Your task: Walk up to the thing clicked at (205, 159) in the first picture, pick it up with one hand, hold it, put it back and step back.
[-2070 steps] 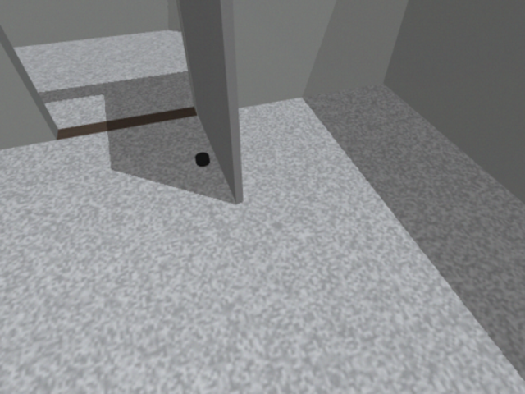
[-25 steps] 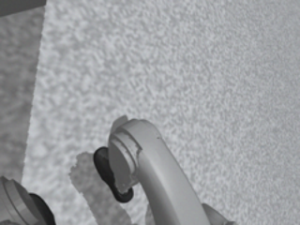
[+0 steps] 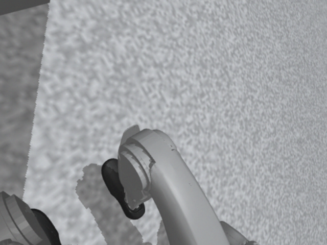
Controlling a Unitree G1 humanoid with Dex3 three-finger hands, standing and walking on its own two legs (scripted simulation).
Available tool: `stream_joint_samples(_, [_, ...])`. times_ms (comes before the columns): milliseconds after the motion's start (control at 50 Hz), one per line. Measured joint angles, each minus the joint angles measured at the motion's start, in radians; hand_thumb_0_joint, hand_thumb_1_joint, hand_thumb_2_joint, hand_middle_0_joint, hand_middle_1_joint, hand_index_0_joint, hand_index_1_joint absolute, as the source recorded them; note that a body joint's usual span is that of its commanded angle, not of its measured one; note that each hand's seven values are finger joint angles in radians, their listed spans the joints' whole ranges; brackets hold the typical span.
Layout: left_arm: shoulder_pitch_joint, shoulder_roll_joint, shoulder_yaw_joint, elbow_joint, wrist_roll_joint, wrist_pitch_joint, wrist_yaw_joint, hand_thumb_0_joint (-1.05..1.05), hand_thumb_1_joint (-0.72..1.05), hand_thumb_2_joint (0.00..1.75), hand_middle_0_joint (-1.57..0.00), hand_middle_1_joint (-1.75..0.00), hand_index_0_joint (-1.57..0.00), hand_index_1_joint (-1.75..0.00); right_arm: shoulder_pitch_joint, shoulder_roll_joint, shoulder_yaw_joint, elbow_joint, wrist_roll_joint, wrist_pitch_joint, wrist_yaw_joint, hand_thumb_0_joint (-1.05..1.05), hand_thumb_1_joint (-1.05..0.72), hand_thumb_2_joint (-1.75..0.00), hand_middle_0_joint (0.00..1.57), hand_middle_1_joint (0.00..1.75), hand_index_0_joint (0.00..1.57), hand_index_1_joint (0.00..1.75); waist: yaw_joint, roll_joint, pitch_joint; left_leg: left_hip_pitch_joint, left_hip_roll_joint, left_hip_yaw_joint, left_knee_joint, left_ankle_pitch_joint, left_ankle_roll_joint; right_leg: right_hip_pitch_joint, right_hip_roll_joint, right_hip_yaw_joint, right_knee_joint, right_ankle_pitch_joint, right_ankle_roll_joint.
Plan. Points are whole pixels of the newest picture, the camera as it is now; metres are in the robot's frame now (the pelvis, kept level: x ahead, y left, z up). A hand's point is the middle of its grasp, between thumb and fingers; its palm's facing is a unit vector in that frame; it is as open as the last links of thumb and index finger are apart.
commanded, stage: open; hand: left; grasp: from above
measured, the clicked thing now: out of the picture +0.48 +0.32 -0.29
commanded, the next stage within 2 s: withdraw in 0.10 s
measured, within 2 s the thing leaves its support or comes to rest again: neither
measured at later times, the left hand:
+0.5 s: hand out of the picture +0.49 +0.31 -0.23, palm faces -0.37 -0.14 -0.92, open 14.1 cm
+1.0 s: hand out of the picture +0.44 +0.32 -0.11, palm faces -0.53 -0.13 -0.84, open 13.5 cm
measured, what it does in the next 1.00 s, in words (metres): stands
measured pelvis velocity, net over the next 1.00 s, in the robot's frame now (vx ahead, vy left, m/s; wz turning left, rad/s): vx -0.01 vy -0.01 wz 0.15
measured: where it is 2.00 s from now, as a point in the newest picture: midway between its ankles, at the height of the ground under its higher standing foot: (94, 225)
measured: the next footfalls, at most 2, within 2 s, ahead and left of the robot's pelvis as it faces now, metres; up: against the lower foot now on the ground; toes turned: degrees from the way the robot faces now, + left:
none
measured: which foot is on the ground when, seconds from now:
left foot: down 0.00-1.00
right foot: down 0.00-1.00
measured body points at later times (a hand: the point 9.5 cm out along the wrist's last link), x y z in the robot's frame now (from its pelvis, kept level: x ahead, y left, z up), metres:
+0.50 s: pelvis +0.00 +0.00 +0.01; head +0.28 +0.13 +0.33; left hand +0.50 +0.32 -0.18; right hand +0.03 -0.24 -0.05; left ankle +0.06 +0.12 -0.28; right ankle +0.12 -0.10 -0.28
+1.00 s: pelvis -0.01 -0.01 +0.05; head +0.22 +0.10 +0.42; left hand +0.46 +0.33 -0.06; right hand +0.10 -0.27 -0.05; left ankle +0.06 +0.12 -0.28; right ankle +0.12 -0.10 -0.28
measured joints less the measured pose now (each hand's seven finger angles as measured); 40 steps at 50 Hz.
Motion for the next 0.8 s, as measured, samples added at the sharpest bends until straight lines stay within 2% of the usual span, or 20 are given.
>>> stream_joint_samples(240, [-0.001,0.003,-0.003,-0.002,-0.009,-0.001,-0.002,0.00,-0.46,0.97,-0.08,-1.07,-0.10,-1.05,-0.002,-0.002,0.004,0.000,-0.001,-0.003,-0.002,0.00,-0.91,-0.90,0.20,0.30,0.20,0.30,-0.001,-0.001,0.008,0.000,0.001,0.000,0.000,0.004,0.000,-0.001,0.001,0.000,0.000,0.006,0.000])
stream_joint_samples(300, [0.005,0.000,0.019,-0.026,-0.003,-0.001,-0.006,0.00,-0.47,0.97,-0.08,-1.06,-0.10,-1.04,0.004,0.000,0.000,0.003,0.000,-0.001,-0.004,0.00,-0.91,-0.90,0.20,0.30,0.20,0.30,0.003,0.000,0.005,-0.001,0.002,0.000,-0.002,0.004,-0.002,-0.003,0.001,0.000,-0.001,0.006,-0.001])
stream_joint_samples(360, [0.016,-0.014,0.035,-0.050,0.007,0.003,-0.024,0.00,-0.49,0.98,-0.11,-1.04,-0.10,-1.02,0.016,0.003,-0.013,0.007,0.002,0.005,-0.001,0.00,-0.91,-0.90,0.20,0.30,0.20,0.30,0.009,0.008,-0.008,-0.002,0.001,0.001,-0.005,0.003,-0.004,-0.006,0.000,0.001,-0.002,0.004,-0.004])
stream_joint_samples(420, [0.055,-0.053,0.065,-0.120,0.017,0.013,-0.056,0.00,-0.50,0.98,-0.15,-1.03,-0.09,-1.01,0.041,0.007,-0.044,0.012,0.008,0.009,0.005,0.00,-0.92,-0.90,0.20,0.30,0.20,0.30,0.026,0.026,-0.033,-0.005,-0.001,0.005,-0.011,0.001,-0.008,-0.011,-0.003,0.003,-0.003,-0.001,-0.009])
stream_joint_samples(440, [0.071,-0.072,0.064,-0.151,0.016,0.019,-0.065,0.00,-0.50,0.98,-0.16,-1.03,-0.09,-1.00,0.051,0.009,-0.056,0.014,0.012,0.012,0.008,0.00,-0.92,-0.90,0.20,0.30,0.20,0.30,0.035,0.032,-0.046,-0.005,-0.002,0.008,-0.015,-0.001,-0.010,-0.013,-0.004,0.006,-0.003,-0.004,-0.011])
stream_joint_samples(500, [0.117,-0.137,0.043,-0.242,-0.001,0.038,-0.079,0.00,-0.51,0.99,-0.20,-1.02,-0.09,-0.99,0.071,0.016,-0.091,0.026,0.033,0.023,0.018,0.00,-0.92,-0.90,0.20,0.30,0.20,0.30,0.062,0.053,-0.091,-0.003,-0.003,0.020,-0.030,-0.005,-0.013,-0.017,-0.009,0.015,-0.007,-0.013,-0.017])
stream_joint_samples(560, [0.170,-0.202,0.044,-0.341,-0.011,0.065,-0.108,0.00,-0.51,0.99,-0.22,-1.01,-0.10,-0.99,0.080,0.027,-0.137,0.036,0.060,0.042,0.023,0.00,-0.92,-0.90,0.20,0.30,0.20,0.30,0.089,0.078,-0.153,0.000,-0.001,0.037,-0.052,-0.008,-0.014,-0.022,-0.012,0.029,-0.016,-0.021,-0.021])
stream_joint_samples(620, [0.198,-0.265,0.015,-0.405,-0.040,0.110,-0.134,0.00,-0.51,0.99,-0.22,-1.01,-0.12,-0.99,0.072,0.038,-0.185,0.051,0.092,0.069,0.019,0.00,-0.91,-0.90,0.20,0.30,0.20,0.30,0.117,0.104,-0.214,0.011,-0.001,0.061,-0.080,-0.008,-0.012,-0.018,-0.016,0.048,-0.028,-0.028,-0.024])
stream_joint_samples(740, [0.177,-0.326,-0.051,-0.420,-0.095,0.190,-0.237,0.00,-0.50,0.98,-0.19,-0.98,-0.14,-0.97,0.014,0.054,-0.254,0.060,0.130,0.135,-0.016,0.00,-0.91,-0.90,0.20,0.30,0.20,0.30,0.154,0.156,-0.286,0.059,-0.006,0.108,-0.155,0.012,-0.003,0.022,-0.026,0.087,-0.075,-0.028,-0.022])
stream_joint_samples(800, [0.151,-0.342,-0.093,-0.397,-0.122,0.200,-0.318,0.00,-0.49,0.98,-0.18,-0.96,-0.14,-0.95,0.000,0.052,-0.269,0.049,0.140,0.160,-0.039,0.00,-0.91,-0.90,0.20,0.30,0.20,0.30,0.172,0.176,-0.301,0.086,-0.011,0.126,-0.193,0.026,0.001,0.046,-0.033,0.103,-0.101,-0.025,-0.021])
